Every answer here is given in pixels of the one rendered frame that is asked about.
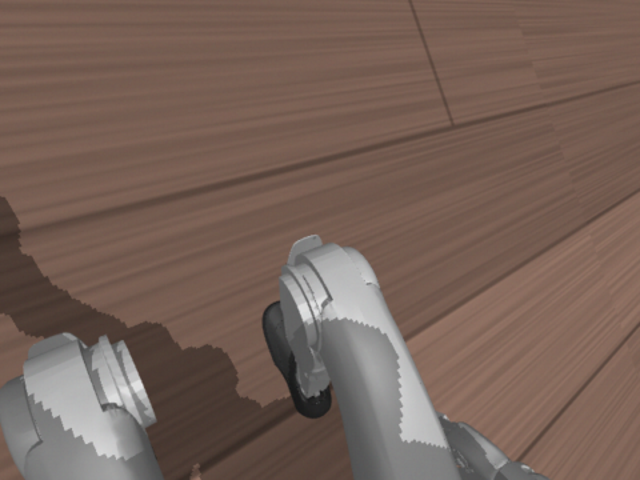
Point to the right robot hand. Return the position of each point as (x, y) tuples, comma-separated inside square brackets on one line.
[(477, 456)]

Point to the right robot foot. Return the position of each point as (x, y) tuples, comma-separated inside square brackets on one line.
[(284, 360)]

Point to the right robot arm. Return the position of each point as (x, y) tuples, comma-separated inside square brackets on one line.
[(518, 471)]

